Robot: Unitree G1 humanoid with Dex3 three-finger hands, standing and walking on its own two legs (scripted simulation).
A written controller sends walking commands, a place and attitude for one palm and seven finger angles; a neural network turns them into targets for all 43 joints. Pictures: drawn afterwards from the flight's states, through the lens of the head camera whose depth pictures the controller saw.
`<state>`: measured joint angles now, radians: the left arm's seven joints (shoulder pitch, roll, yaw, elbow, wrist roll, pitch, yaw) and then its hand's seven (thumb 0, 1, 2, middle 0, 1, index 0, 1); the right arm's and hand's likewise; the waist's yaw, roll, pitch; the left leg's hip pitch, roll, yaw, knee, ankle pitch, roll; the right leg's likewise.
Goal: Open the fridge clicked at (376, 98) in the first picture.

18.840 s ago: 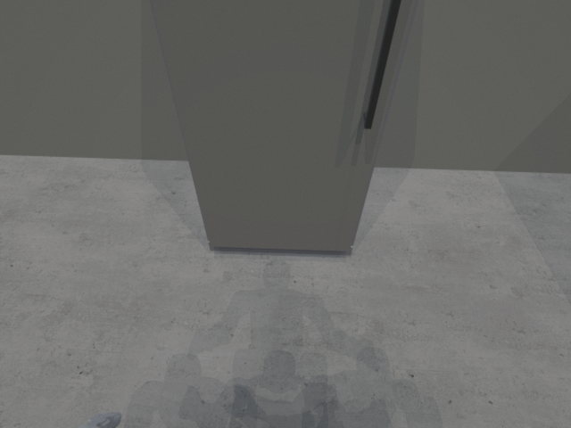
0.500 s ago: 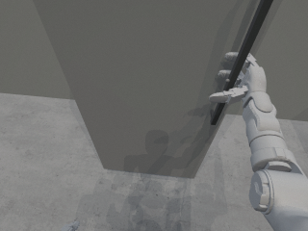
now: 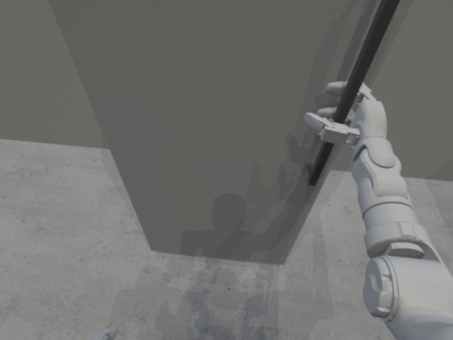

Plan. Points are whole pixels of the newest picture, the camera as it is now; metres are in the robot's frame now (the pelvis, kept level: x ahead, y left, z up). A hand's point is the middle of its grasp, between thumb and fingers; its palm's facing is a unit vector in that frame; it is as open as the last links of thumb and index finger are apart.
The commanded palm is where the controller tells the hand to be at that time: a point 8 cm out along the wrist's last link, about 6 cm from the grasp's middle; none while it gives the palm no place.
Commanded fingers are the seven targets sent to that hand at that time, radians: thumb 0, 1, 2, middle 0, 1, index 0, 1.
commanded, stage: grip the handle and tug to test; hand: right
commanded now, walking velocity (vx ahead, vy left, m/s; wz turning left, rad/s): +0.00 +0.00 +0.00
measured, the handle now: (346, 90) +0.52 -0.14 +0.20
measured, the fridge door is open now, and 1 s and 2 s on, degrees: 0 0 14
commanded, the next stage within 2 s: pull the door a little, standing still in 0.94 s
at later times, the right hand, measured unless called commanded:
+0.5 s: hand (330, 121) +0.46 -0.12 +0.17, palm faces +0.00 +1.00 +0.00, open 5.2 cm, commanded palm +0.43 -0.16 +0.17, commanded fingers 0.00 -0.90 -0.90 0.45 1.40 0.45 1.40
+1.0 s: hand (331, 123) +0.45 -0.12 +0.17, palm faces -0.01 +1.00 +0.01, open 5.5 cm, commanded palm +0.41 -0.17 +0.17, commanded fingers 0.00 -0.90 -0.90 0.45 1.40 0.45 1.40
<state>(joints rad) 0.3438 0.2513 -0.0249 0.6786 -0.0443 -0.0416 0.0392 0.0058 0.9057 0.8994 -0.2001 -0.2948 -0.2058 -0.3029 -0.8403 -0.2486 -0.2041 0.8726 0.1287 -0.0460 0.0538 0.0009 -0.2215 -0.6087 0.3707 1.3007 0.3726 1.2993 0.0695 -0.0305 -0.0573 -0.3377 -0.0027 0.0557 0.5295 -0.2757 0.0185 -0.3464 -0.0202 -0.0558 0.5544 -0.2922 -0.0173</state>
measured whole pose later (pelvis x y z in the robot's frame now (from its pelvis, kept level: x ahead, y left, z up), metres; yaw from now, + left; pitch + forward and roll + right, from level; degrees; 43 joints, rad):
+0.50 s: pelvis +0.01 +0.01 +0.00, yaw -1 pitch +5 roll +0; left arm 0.34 0.26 -0.02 0.69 -0.05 -0.05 0.04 0.01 0.91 0.90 -0.20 -0.29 -0.21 -0.30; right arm -0.83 -0.25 -0.20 0.87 0.14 -0.06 0.06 0.02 -0.79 -0.84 0.41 1.40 0.40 1.39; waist 0.06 -0.04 -0.06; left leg -0.33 -0.01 0.07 0.53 -0.28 0.03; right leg -0.34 -0.02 -0.04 0.55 -0.29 -0.01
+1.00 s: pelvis +0.03 +0.00 +0.00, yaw +1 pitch +4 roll +0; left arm 0.30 0.25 -0.02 0.64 -0.05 -0.01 0.03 0.01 0.91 0.90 -0.20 -0.29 -0.20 -0.30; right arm -0.62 -0.21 -0.20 0.54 0.15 0.08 0.06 0.02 -0.80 -0.81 0.33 1.40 0.34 1.39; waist 0.04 -0.04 -0.07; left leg -0.27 -0.01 0.04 0.49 -0.29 0.02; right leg -0.26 -0.02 -0.07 0.50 -0.31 -0.01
